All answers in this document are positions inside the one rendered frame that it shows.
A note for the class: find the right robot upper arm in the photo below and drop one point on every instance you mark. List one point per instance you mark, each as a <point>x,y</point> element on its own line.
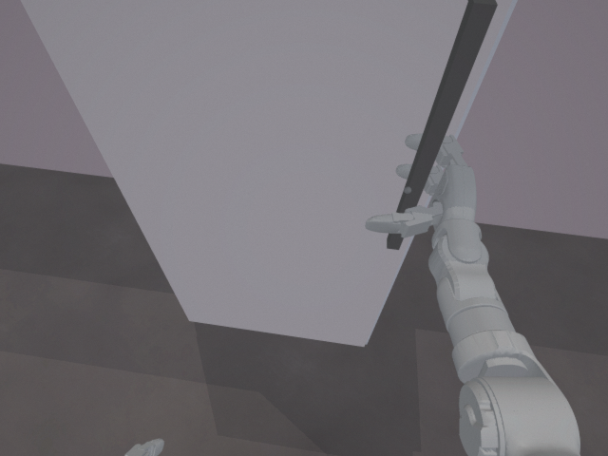
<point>515,416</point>

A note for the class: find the fridge door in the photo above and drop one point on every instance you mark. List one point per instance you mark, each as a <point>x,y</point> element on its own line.
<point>252,140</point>

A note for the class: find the robot right hand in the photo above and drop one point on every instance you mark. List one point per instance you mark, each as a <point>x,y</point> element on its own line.
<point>455,189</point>

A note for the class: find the right robot forearm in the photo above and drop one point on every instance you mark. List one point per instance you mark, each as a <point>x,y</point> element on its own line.
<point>484,339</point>

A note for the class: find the handle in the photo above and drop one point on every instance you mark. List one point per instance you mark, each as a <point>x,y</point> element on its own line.
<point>470,36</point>

